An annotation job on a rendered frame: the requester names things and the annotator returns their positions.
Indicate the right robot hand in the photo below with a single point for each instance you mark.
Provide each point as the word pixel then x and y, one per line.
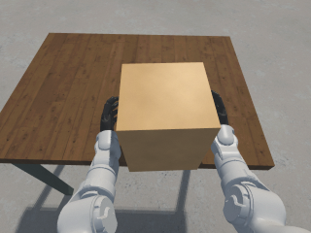
pixel 220 108

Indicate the left robot upper arm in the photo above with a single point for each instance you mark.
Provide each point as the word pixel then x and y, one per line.
pixel 95 214

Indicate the table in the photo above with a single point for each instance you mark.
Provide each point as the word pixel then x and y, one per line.
pixel 54 114

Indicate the robot right forearm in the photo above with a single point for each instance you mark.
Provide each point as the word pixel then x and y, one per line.
pixel 230 165

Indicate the robot left forearm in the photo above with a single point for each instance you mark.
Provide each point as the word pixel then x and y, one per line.
pixel 103 171

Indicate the left robot hand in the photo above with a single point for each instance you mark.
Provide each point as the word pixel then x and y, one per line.
pixel 108 120

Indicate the right robot upper arm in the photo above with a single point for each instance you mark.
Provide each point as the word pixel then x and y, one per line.
pixel 254 210

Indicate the carton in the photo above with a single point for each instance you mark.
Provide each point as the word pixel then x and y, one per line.
pixel 167 118

